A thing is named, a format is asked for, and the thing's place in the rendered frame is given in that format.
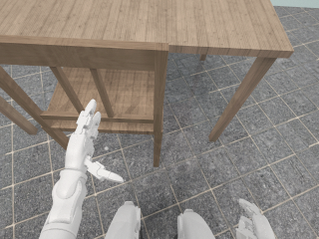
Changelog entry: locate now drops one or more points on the table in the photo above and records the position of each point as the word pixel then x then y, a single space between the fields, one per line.
pixel 245 28

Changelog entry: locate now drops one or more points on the right robot thigh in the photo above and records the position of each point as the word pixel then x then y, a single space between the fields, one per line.
pixel 191 225

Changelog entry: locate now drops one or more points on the robot thigh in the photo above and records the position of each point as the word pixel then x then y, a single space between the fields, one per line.
pixel 191 225
pixel 126 222

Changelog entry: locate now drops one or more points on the robot right hand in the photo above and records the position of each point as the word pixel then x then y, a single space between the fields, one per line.
pixel 256 228

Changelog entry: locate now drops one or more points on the robot left hand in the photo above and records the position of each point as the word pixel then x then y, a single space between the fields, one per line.
pixel 81 143

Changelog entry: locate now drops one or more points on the left robot thigh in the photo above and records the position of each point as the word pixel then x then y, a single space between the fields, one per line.
pixel 126 222

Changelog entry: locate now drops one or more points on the left robot forearm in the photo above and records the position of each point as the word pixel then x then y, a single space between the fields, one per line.
pixel 65 217

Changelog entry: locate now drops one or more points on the chair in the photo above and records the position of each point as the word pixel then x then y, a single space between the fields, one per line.
pixel 125 78

